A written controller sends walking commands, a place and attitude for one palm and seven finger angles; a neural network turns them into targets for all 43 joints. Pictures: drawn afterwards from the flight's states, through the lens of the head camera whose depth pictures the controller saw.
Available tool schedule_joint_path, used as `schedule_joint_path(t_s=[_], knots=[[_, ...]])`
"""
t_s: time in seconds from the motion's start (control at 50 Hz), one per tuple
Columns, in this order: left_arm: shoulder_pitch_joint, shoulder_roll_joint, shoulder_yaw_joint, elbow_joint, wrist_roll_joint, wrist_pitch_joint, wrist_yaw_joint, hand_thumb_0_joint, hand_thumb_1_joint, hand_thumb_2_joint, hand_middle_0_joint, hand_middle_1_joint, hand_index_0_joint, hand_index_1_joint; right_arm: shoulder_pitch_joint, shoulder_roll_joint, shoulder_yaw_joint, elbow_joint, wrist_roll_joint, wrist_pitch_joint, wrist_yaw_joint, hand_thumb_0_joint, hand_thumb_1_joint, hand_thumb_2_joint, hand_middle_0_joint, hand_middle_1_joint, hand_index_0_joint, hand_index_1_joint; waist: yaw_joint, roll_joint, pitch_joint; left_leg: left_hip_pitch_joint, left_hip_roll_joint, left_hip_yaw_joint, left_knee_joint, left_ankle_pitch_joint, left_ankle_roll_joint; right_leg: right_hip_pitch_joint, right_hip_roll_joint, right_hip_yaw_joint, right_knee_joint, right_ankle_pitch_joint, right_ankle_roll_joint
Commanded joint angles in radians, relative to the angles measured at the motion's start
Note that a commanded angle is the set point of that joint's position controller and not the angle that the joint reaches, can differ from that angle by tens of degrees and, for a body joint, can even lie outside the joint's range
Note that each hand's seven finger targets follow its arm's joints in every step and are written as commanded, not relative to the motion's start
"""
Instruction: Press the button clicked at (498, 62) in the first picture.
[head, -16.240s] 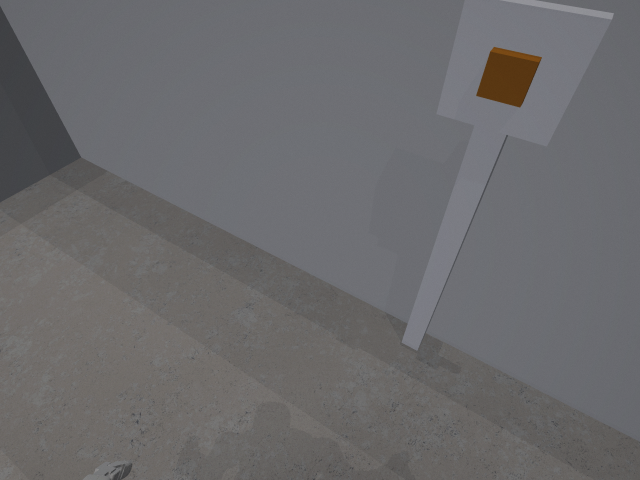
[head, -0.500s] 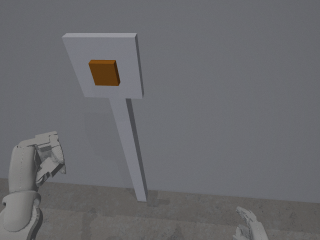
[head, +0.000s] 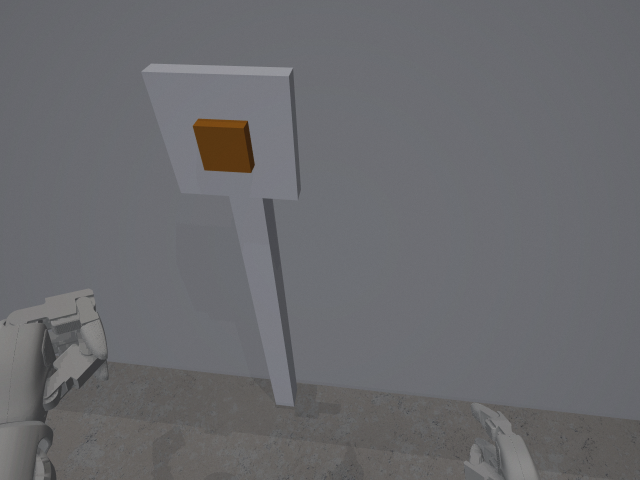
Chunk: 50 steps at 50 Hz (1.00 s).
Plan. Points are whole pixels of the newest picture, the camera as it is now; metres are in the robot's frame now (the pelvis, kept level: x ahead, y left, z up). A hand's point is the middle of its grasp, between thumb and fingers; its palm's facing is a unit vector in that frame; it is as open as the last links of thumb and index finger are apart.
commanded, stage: step back with the hand held close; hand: left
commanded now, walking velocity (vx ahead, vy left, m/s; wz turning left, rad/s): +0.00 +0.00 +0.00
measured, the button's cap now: (226, 145) +0.49 +0.21 +0.19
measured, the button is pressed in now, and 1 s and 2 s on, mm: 0 0 0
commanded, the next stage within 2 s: stop stepping back and stand still in 1.34 s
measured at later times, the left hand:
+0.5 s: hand (100, 367) +0.17 +0.24 +0.15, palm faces +0.27 -0.83 -0.49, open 3.1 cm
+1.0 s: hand out of the picture +0.10 +0.28 +0.16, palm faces +0.39 -0.80 -0.45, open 3.1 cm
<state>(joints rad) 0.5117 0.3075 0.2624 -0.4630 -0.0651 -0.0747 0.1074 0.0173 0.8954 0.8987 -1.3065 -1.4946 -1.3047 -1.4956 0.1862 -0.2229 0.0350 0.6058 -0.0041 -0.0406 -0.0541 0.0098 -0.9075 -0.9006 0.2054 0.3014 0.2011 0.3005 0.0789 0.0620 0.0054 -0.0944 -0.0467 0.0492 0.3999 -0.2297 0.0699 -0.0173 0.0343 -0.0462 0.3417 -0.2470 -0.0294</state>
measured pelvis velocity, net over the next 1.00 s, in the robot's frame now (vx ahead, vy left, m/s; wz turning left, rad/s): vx -0.09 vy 0.04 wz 0.01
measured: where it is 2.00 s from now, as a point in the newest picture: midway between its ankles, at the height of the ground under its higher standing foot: outside the picture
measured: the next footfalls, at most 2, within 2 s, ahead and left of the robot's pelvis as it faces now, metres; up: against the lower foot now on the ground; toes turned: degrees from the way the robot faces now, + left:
right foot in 1.26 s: -0.25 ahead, -0.09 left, +0.00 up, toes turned -4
left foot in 1.48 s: -0.07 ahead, +0.10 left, +0.00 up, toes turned -6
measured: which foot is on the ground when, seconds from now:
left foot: down 0.00-1.00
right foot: down 0.00-0.90, up 0.92-1.00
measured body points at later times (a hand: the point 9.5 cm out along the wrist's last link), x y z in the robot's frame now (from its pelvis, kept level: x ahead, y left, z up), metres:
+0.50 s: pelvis -0.03 +0.01 +0.00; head -0.01 +0.00 +0.44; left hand +0.15 +0.28 +0.17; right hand +0.14 -0.25 -0.09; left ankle +0.00 +0.07 -0.74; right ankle -0.03 -0.10 -0.74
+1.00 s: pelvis -0.09 +0.04 -0.01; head -0.09 +0.06 +0.44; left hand +0.07 +0.32 +0.19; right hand +0.06 -0.21 -0.09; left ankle +0.00 +0.07 -0.74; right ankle -0.11 -0.10 -0.71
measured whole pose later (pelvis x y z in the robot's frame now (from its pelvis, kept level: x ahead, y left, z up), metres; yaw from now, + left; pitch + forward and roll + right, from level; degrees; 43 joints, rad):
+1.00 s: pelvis -0.09 +0.04 -0.01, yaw +1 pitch +1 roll -4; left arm 0.59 0.41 0.38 -0.60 0.00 -0.23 0.16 0.02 0.89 0.90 -1.31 -1.49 -1.31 -1.50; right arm 0.26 -0.21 0.00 0.58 -0.01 -0.04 -0.08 0.01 -0.91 -0.90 0.21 0.30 0.20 0.30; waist -0.01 0.03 -0.01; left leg -0.41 -0.04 0.04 0.53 -0.14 0.13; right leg -0.36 0.07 0.01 0.78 -0.36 0.01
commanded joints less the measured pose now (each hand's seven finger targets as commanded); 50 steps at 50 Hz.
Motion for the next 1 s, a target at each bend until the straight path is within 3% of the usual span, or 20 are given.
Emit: schedule_joint_path(t_s=[0.0,0.1,0.12,0.14,0.16,0.22,0.32,0.44,0.54,0.62,0.68,0.74,0.78,0.8,0.84,0.88,0.92,0.94,0.96,0.98], knots=[[-0.066,0.165,0.107,-0.212,-0.008,-0.071,0.012,0.000,0.900,0.900,-1.300,-1.500,-1.300,-1.500,-0.131,-0.112,-0.039,-0.166,-0.003,-0.052,-0.010,0.000,-0.900,-0.900,0.200,0.300,0.200,0.300,-0.012,-0.001,-0.032,0.048,0.088,-0.109,-0.058,0.234,-0.056,-0.081,-0.024,0.056,-0.054,0.163,-0.008],[-0.102,0.189,0.128,-0.212,-0.009,-0.070,0.015,0.000,0.900,0.900,-1.300,-1.500,-1.300,-1.500,-0.130,-0.112,-0.038,-0.160,-0.003,-0.052,-0.011,0.000,-0.900,-0.900,0.200,0.300,0.200,0.300,-0.016,0.014,-0.028,0.043,0.085,-0.105,-0.058,0.215,-0.056,-0.084,-0.025,0.061,-0.063,0.158,-0.009],[-0.170,0.322,0.259,-0.282,-0.014,-0.106,0.016,0.000,0.900,0.900,-1.300,-1.500,-1.300,-1.500,-0.125,-0.133,-0.045,-0.209,0.014,-0.034,-0.010,0.000,-0.900,-0.900,0.200,0.300,0.200,0.300,-0.047,0.005,0.042,-0.041,0.106,-0.127,-0.025,0.127,-0.017,-0.193,-0.081,0.168,-0.100,0.169,0.000],[-0.161,0.316,0.260,-0.265,-0.010,-0.124,0.014,0.000,0.900,0.900,-1.300,-1.500,-1.300,-1.500,-0.119,-0.120,-0.044,-0.193,0.009,-0.028,-0.014,0.000,-0.900,-0.900,0.200,0.300,0.200,0.300,-0.048,-0.007,0.041,-0.055,0.099,-0.139,-0.006,0.099,-0.015,-0.201,-0.108,0.183,-0.109,0.170,-0.008],[-0.050,0.230,0.191,-0.185,-0.010,-0.118,0.006,0.000,0.900,0.900,-1.300,-1.500,-1.300,-1.500,-0.117,-0.119,-0.046,-0.187,0.005,-0.019,-0.012,0.000,-0.900,-0.900,0.200,0.300,0.200,0.300,-0.055,-0.045,0.039,-0.045,0.101,-0.138,0.005,0.120,-0.014,-0.223,-0.121,0.183,-0.109,0.171,-0.008],[0.035,0.174,0.136,-0.175,-0.004,-0.119,-0.001,0.000,0.900,0.900,-1.300,-1.500,-1.300,-1.500,-0.101,-0.132,-0.057,-0.200,0.009,0.000,-0.001,0.000,-0.900,-0.900,0.200,0.300,0.200,0.300,-0.062,-0.024,-0.047,-0.027,0.117,-0.126,0.014,0.204,-0.013,-0.212,-0.122,0.160,-0.062,0.215,0.010],[0.087,0.225,0.179,-0.249,-0.002,-0.130,0.012,0.000,0.900,0.900,-1.300,-1.500,-1.300,-1.500,-0.092,-0.137,-0.077,-0.227,0.021,0.022,-0.007,0.000,-0.900,-0.900,0.200,0.300,0.200,0.300,-0.062,-0.063,-0.172,-0.023,0.143,-0.124,0.025,0.354,-0.011,-0.163,-0.105,0.123,0.030,0.327,0.032],[0.120,0.283,0.244,-0.324,-0.008,-0.149,0.031,0.000,0.900,0.900,-1.300,-1.500,-1.300,-1.500,-0.098,-0.135,-0.084,-0.250,0.023,0.030,-0.018,0.000,-0.900,-0.900,0.200,0.300,0.200,0.300,-0.057,-0.011,-0.196,-0.097,0.162,-0.144,0.030,0.388,-0.008,-0.147,-0.096,0.125,0.111,0.332,0.029],[0.139,0.245,0.219,-0.294,-0.005,-0.154,0.035,0.000,0.900,0.900,-1.300,-1.500,-1.300,-1.500,-0.085,-0.142,-0.089,-0.245,0.023,0.022,-0.019,0.000,-0.900,-0.900,0.200,0.300,0.200,0.300,-0.064,0.015,-0.147,-0.188,0.182,-0.169,0.003,0.251,0.001,-0.171,-0.089,0.141,0.128,0.222,0.026],[0.107,0.228,0.198,-0.261,0.011,-0.162,0.041,0.000,0.900,0.900,-1.300,-1.500,-1.300,-1.500,-0.072,-0.145,-0.087,-0.243,0.023,0.009,-0.019,0.000,-0.900,-0.900,0.200,0.300,0.200,0.300,-0.077,-0.025,-0.058,-0.330,0.185,-0.200,-0.038,-0.098,0.012,-0.202,-0.096,0.178,0.099,0.016,0.008],[0.083,0.232,0.198,-0.280,0.025,-0.179,0.049,0.000,0.900,0.900,-1.300,-1.500,-1.300,-1.500,-0.065,-0.143,-0.086,-0.242,0.019,-0.003,-0.023,0.000,-0.900,-0.900,0.200,0.300,0.200,0.300,-0.082,-0.044,-0.026,-0.368,0.168,-0.209,-0.027,-0.264,0.012,-0.253,-0.115,0.210,0.047,-0.143,-0.007],[0.052,0.254,0.208,-0.310,0.028,-0.193,0.064,0.000,0.900,0.900,-1.300,-1.500,-1.300,-1.500,-0.049,-0.144,-0.090,-0.228,0.014,-0.011,-0.025,0.000,-0.900,-0.900,0.200,0.300,0.200,0.300,-0.089,-0.097,-0.027,-0.264,0.126,-0.183,0.105,-0.249,-0.011,-0.407,-0.167,0.257,-0.047,-0.287,-0.041],[0.050,0.246,0.199,-0.322,0.029,-0.202,0.074,0.000,0.900,0.900,-1.300,-1.500,-1.300,-1.500,-0.035,-0.134,-0.083,-0.214,0.011,-0.021,-0.025,0.000,-0.900,-0.900,0.200,0.300,0.200,0.300,-0.096,-0.108,-0.045,-0.180,0.113,-0.178,0.177,-0.192,-0.020,-0.484,-0.203,0.258,-0.054,-0.258,-0.059],[0.042,0.242,0.193,-0.339,0.030,-0.206,0.076,0.000,0.900,0.900,-1.300,-1.500,-1.300,-1.500,-0.034,-0.136,-0.082,-0.213,0.010,-0.026,-0.026,0.000,-0.900,-0.900,0.200,0.300,0.200,0.300,-0.099,-0.087,-0.052,-0.170,0.117,-0.189,0.169,-0.176,-0.018,-0.485,-0.198,0.244,-0.030,-0.211,-0.057],[0.050,0.261,0.213,-0.370,0.032,-0.212,0.081,0.000,0.900,0.900,-1.300,-1.500,-1.300,-1.500,-0.048,-0.142,-0.079,-0.214,0.007,-0.038,-0.032,0.000,-0.900,-0.900,0.200,0.300,0.200,0.300,-0.094,-0.012,-0.079,-0.225,0.162,-0.244,0.033,-0.168,-0.004,-0.393,-0.125,0.174,0.066,-0.131,-0.021],[0.075,0.256,0.236,-0.384,0.048,-0.220,0.076,0.000,0.900,0.900,-1.300,-1.500,-1.300,-1.500,-0.069,-0.151,-0.078,-0.227,0.004,-0.059,-0.037,0.000,-0.900,-0.900,0.200,0.300,0.200,0.300,-0.074,0.167,-0.102,-0.455,0.305,-0.406,-0.238,-0.349,0.035,-0.135,0.006,0.074,0.354,-0.065,0.032],[0.059,0.268,0.263,-0.362,0.059,-0.225,0.071,0.000,0.900,0.900,-1.300,-1.500,-1.300,-1.500,-0.065,-0.140,-0.085,-0.216,-0.011,-0.069,-0.033,0.000,-0.900,-0.900,0.200,0.300,0.200,0.300,-0.070,0.176,-0.102,-0.594,0.376,-0.459,-0.344,-0.522,0.074,-0.052,0.031,0.090,0.590,-0.146,0.035],[0.055,0.273,0.268,-0.355,0.055,-0.222,0.072,0.000,0.900,0.900,-1.300,-1.500,-1.300,-1.500,-0.065,-0.131,-0.086,-0.215,-0.014,-0.070,-0.032,0.000,-0.900,-0.900,0.200,0.300,0.200,0.300,-0.069,0.134,-0.090,-0.581,0.369,-0.450,-0.316,-0.438,0.080,-0.082,0.026,0.103,0.607,-0.155,0.031],[0.068,0.261,0.256,-0.343,0.048,-0.221,0.068,0.000,0.900,0.900,-1.300,-1.500,-1.300,-1.500,-0.060,-0.118,-0.085,-0.206,-0.015,-0.073,-0.027,0.000,-0.900,-0.900,0.200,0.300,0.200,0.300,-0.068,0.058,-0.084,-0.513,0.351,-0.406,-0.281,-0.332,0.074,-0.130,0.019,0.099,0.568,-0.190,0.025],[0.096,0.242,0.243,-0.326,0.043,-0.221,0.065,0.000,0.900,0.900,-1.300,-1.500,-1.300,-1.500,-0.053,-0.119,-0.087,-0.199,-0.013,-0.079,-0.021,0.000,-0.900,-0.900,0.200,0.300,0.200,0.300,-0.067,0.034,-0.080,-0.437,0.333,-0.360,-0.259,-0.261,0.062,-0.174,0.019,0.081,0.509,-0.215,0.025]])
